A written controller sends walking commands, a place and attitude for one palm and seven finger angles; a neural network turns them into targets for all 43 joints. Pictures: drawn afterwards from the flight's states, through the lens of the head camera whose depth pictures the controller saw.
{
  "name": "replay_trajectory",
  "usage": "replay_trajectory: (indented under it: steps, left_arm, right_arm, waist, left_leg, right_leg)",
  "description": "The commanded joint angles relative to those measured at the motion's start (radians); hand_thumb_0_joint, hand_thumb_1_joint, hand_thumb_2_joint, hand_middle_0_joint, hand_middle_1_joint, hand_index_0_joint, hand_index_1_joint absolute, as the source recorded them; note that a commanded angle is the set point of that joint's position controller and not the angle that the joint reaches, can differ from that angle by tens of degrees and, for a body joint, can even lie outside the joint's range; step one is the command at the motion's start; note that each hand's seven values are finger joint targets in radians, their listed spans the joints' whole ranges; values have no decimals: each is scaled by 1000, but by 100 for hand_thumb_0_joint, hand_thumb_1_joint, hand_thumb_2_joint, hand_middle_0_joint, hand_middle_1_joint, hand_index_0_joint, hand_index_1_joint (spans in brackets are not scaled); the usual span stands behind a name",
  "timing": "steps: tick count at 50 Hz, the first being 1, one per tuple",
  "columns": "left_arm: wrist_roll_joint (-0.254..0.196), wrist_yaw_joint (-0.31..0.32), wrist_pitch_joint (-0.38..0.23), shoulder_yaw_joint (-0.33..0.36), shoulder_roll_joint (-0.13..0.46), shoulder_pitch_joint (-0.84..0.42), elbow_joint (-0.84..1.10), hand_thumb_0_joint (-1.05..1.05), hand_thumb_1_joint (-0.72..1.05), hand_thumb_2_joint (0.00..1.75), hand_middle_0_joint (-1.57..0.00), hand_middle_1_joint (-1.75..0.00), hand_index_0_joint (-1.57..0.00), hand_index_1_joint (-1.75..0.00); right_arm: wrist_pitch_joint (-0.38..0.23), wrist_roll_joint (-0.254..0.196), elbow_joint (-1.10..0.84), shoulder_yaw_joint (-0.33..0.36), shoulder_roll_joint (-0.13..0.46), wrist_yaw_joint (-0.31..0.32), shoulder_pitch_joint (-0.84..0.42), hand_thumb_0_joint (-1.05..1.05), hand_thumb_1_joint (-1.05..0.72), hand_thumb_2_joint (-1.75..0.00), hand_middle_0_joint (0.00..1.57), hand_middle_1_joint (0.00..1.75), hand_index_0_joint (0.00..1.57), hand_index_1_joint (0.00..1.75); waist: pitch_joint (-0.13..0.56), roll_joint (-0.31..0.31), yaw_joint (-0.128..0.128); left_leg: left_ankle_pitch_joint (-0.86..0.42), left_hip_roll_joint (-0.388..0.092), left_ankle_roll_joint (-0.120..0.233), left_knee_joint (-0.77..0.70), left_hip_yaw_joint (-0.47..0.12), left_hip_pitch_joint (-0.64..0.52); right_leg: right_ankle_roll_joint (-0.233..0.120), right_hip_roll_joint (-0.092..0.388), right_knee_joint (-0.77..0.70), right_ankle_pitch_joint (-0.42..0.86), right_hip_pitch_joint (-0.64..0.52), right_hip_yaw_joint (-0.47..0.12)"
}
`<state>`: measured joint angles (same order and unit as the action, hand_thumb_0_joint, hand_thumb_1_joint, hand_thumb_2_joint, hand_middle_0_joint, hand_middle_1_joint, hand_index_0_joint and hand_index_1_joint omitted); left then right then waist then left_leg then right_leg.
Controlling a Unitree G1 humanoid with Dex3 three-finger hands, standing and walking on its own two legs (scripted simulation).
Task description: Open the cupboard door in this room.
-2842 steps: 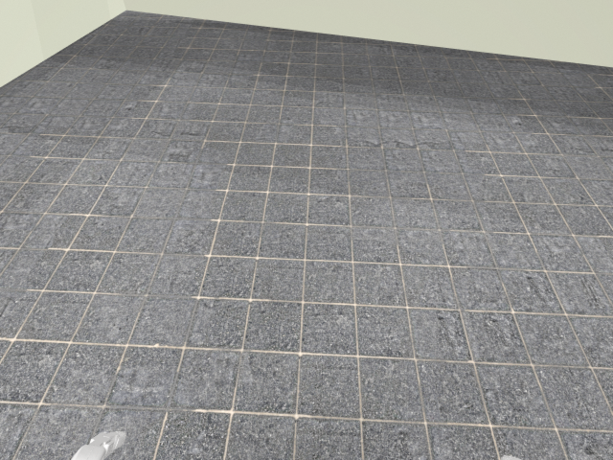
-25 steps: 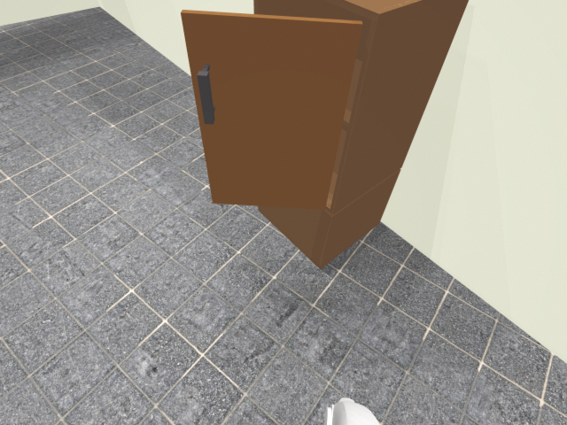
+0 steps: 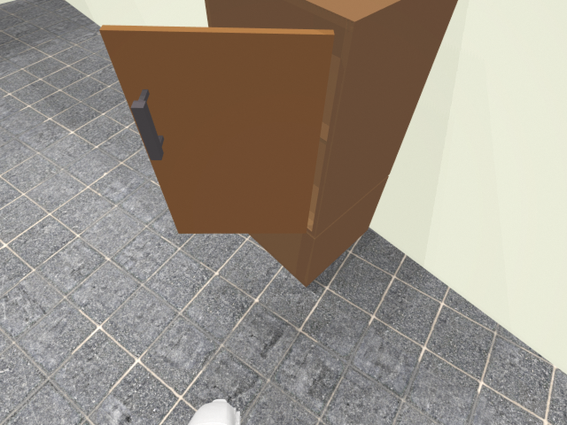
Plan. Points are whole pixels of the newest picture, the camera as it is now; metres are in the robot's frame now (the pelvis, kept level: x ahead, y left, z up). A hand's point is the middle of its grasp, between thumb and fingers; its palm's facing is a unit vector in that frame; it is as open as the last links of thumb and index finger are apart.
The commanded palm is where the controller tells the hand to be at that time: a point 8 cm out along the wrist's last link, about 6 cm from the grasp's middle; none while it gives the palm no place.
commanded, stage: come to a stop and stand still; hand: left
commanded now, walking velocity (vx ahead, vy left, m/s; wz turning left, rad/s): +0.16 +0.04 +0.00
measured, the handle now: (150, 125) +0.63 +0.28 +0.03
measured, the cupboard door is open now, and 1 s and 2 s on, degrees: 47 47 47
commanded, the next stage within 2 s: look again from close up in 1.52 s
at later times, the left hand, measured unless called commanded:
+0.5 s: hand out of the picture +0.09 +0.22 -0.18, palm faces -0.01 -0.97 -0.25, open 7.3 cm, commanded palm none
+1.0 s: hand out of the picture +0.03 +0.17 -0.18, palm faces +0.04 -0.98 -0.18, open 7.3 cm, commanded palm none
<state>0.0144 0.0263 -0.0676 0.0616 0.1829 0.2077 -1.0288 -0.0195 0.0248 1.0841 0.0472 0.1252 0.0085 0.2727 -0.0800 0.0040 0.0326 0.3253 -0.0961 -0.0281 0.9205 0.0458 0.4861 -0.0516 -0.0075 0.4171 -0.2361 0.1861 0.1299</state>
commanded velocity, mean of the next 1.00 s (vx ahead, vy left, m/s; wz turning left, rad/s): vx -0.05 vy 0.01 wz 0.00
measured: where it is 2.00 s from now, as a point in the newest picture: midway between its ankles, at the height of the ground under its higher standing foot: outside the picture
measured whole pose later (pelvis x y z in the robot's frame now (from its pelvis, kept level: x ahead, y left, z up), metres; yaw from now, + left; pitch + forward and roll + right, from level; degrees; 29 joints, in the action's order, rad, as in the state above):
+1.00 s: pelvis +0.03 -0.01 +0.00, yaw -2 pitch +0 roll +0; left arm 0.01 0.03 0.01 0.03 0.17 0.26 -1.09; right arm 0.01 0.02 1.11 0.03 0.16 0.03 0.24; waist -0.06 0.04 -0.03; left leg 0.29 0.01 0.02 0.47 0.06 0.18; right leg 0.02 0.06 0.50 -0.30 0.19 0.06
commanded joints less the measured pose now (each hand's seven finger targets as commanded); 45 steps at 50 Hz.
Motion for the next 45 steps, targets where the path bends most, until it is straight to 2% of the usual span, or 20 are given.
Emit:
replay_trajectory:
  steps: [1,4,5,7,8,11,13,18,20,24,26,27,28,29,30,33,38,40,42,45]
  left_arm:
    - [7,-13,-7,7,86,100,-3,0,90,90,-20,-30,-20,-30]
    - [-1,-8,11,-7,72,82,-23,0,90,90,-20,-30,-20,-30]
    - [-5,-4,16,-18,52,99,-26,0,90,90,-20,-30,-20,-30]
    - [-15,10,37,-38,11,154,-33,0,90,90,-20,-30,-20,-30]
    - [-6,15,51,-39,14,168,-38,0,90,90,-20,-30,-20,-30]
    - [-5,12,95,-26,74,155,-28,0,90,90,-20,-30,-20,-30]
    - [-2,9,112,-14,92,138,-5,0,90,90,-20,-30,-20,-30]
    - [1,-1,125,10,75,112,52,0,90,90,-20,-30,-20,-30]
    - [2,-6,130,15,61,106,65,0,90,90,-20,-30,-20,-30]
    - [5,-14,117,9,42,138,58,0,90,90,-20,-30,-20,-30]
    - [8,-11,104,9,55,236,15,0,90,90,-20,-30,-20,-30]
    - [19,-4,94,13,106,250,12,0,90,90,-20,-30,-20,-30]
    - [20,2,85,12,173,171,41,0,90,90,-20,-30,-20,-30]
    - [17,6,82,3,189,80,85,0,90,90,-20,-30,-20,-30]
    - [19,5,73,2,184,11,97,0,90,90,-20,-30,-20,-30]
    - [6,0,57,0,150,-8,85,0,90,90,-20,-30,-20,-30]
    - [13,0,41,16,163,122,35,0,90,90,-20,-30,-20,-30]
    - [10,4,41,16,162,141,8,0,90,90,-20,-30,-20,-30]
    - [-1,7,43,14,156,115,-5,0,90,90,-20,-30,-20,-30]
    - [-10,7,53,-6,86,115,-7,0,90,90,-20,-30,-20,-30]
  right_arm:
    - [-15,-3,-32,-3,10,-11,39,0,-90,-90,20,30,20,30]
    - [-26,-2,-13,-10,40,-1,43,0,-90,-90,20,30,20,30]
    - [-34,-2,-4,-6,85,6,68,0,-90,-90,20,30,20,30]
    - [-26,-7,-5,4,187,29,73,0,-90,-90,20,30,20,30]
    - [-12,-6,-9,10,196,31,44,0,-90,-90,20,30,20,30]
    - [8,-13,-26,12,221,57,4,0,-90,-90,20,30,20,30]
    - [20,-11,-39,27,247,69,7,0,-90,-90,20,30,20,30]
    - [32,-5,-92,48,258,64,-75,0,-90,-90,20,30,20,30]
    - [34,-1,-104,50,254,55,-104,0,-90,-90,20,30,20,30]
    - [44,8,-108,53,245,31,-132,0,-90,-90,20,30,20,30]
    - [55,4,-107,51,212,19,-132,0,-90,-90,20,30,20,30]
    - [63,-7,-115,40,148,12,-126,0,-90,-90,20,30,20,30]
    - [69,-11,-142,22,83,-2,-141,0,-90,-90,20,30,20,30]
    - [71,-4,-154,28,128,-12,-174,0,-90,-90,20,30,20,30]
    - [68,2,-134,32,125,-18,-141,0,-90,-90,20,30,20,30]
    - [61,2,-66,33,126,-20,-36,0,-90,-90,20,30,20,30]
    - [30,-7,-70,21,117,-14,-47,0,-90,-90,20,30,20,30]
    - [25,-10,-64,12,106,-2,-33,0,-90,-90,20,30,20,30]
    - [16,-15,-35,3,102,8,26,0,-90,-90,20,30,20,30]
    - [6,-12,-20,7,166,25,40,0,-90,-90,20,30,20,30]
  waist:
    - [68,114,-38]
    - [65,132,-11]
    - [100,44,-6]
    - [147,-133,-16]
    - [70,-95,-16]
    - [62,-241,-13]
    - [89,-174,-3]
    - [200,-89,-22]
    - [190,-137,-30]
    - [138,-201,-47]
    - [115,-81,-86]
    - [69,122,-94]
    - [0,346,-77]
    - [-68,274,-76]
    - [-69,225,-36]
    - [-64,202,-18]
    - [19,138,-86]
    - [58,129,-84]
    - [106,133,-56]
    - [151,-16,-61]
  left_leg:
    - [-37,33,-8,-222,40,-103]
    - [-216,65,-11,-453,39,-291]
    - [-441,12,5,-494,-7,-404]
    - [-888,-205,125,-459,-174,-448]
    - [-829,-223,146,-479,-144,-381]
    - [-1042,-259,191,-550,-203,-370]
    - [-1069,-299,239,-524,-209,-395]
    - [-785,-282,240,-511,-164,-405]
    - [-556,-260,216,-556,-145,-324]
    - [-28,-200,153,-618,-162,-153]
    - [212,-98,81,-570,-96,-15]
    - [259,14,25,-403,-18,48]
    - [197,77,-12,-247,30,43]
    - [172,48,5,-140,-32,-24]
    - [114,50,12,-89,-38,-51]
    - [5,53,7,-61,-23,-62]
    - [77,80,-7,-261,3,-51]
    - [68,89,-8,-386,4,-109]
    - [-99,99,-4,-554,8,-260]
    - [-516,-47,59,-492,-86,-423]
  right_leg:
    - [-124,255,-143,326,-22,-176]
    - [-54,194,-22,366,28,-125]
    - [-7,150,58,351,65,-94]
    - [64,79,106,-68,84,-56]
    - [62,69,138,-186,76,-74]
    - [81,67,341,-317,117,-82]
    - [75,68,496,-371,174,-123]
    - [85,48,633,-303,244,-151]
    - [89,50,595,-272,212,-137]
    - [70,42,293,-206,26,-64]
    - [63,31,72,-93,-146,-35]
    - [27,156,-132,-303,-102,-208]
    - [-42,343,-324,-595,73,-460]
    - [-79,396,-386,-650,259,-495]
    - [-75,360,-362,-575,294,-455]
    - [-50,280,-289,-307,181,-313]
    - [-94,309,-177,60,-102,-309]
    - [-100,317,-95,298,-156,-302]
    - [-60,279,-8,431,-127,-252]
    - [20,160,50,282,2,-139]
